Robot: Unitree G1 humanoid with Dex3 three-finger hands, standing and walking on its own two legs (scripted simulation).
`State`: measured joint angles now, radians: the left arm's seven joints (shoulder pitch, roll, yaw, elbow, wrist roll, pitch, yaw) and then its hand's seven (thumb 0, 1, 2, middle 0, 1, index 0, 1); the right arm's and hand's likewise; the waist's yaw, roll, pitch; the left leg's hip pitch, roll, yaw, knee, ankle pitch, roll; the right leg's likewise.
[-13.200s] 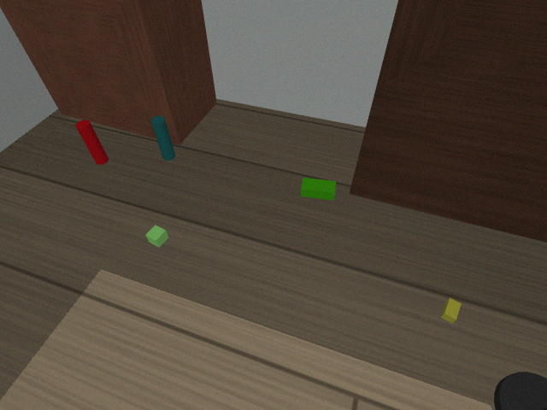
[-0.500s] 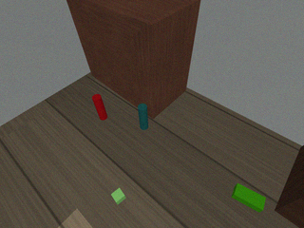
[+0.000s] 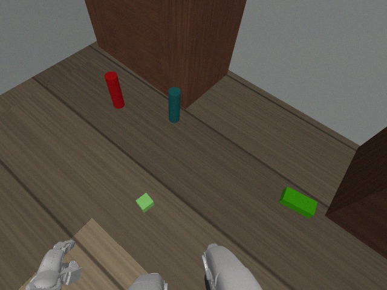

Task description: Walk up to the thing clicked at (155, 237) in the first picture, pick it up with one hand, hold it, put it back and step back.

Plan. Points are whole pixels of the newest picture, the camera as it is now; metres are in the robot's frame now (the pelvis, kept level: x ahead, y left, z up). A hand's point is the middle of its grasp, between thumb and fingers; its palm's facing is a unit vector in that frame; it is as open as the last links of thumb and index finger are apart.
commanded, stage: walk up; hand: left
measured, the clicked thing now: (145, 202) +0.49 +0.18 -0.73
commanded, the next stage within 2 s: none
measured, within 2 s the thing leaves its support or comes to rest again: neither
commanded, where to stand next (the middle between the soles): +0.10 -0.04 m, yaw -3 degrees
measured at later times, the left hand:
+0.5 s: hand out of the picture -0.01 +0.22 -0.13, palm faces -0.08 -0.91 -0.40, open 7.4 cm
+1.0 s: hand out of the picture -0.18 +0.21 -0.15, palm faces -0.01 -0.94 -0.34, open 7.4 cm
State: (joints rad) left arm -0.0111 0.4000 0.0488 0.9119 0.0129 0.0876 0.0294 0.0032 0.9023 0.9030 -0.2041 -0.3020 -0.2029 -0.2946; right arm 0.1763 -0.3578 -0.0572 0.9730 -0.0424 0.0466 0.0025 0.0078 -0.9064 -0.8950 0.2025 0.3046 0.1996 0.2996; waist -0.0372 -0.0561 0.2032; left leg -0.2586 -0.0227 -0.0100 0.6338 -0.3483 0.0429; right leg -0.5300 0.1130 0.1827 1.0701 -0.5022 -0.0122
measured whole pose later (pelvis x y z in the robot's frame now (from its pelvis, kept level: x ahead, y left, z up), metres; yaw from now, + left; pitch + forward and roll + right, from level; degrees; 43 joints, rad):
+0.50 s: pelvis -0.12 -0.03 +0.00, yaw -6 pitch -3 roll +3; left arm 0.18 0.36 0.07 0.83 0.04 0.07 -0.02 0.00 0.90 0.90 -0.21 -0.30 -0.21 -0.30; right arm 0.12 -0.40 -0.06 0.87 0.00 0.05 -0.03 0.01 -0.90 -0.89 0.20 0.30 0.20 0.30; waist 0.04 0.00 0.15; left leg -0.46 -0.09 -0.07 1.06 -0.52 0.00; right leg -0.27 0.01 0.05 0.64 -0.32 -0.05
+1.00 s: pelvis -0.25 -0.07 +0.00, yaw -2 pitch -3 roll +1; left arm 0.26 0.40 0.09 0.87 0.02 0.06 -0.03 0.00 0.90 0.90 -0.21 -0.30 -0.20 -0.29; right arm 0.20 -0.36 -0.04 0.86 -0.05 -0.01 -0.01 0.01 -0.90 -0.89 0.21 0.31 0.20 0.30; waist 0.03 -0.05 0.09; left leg -0.27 0.04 0.00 0.60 -0.30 -0.01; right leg -0.27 0.00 0.10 0.77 -0.48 0.01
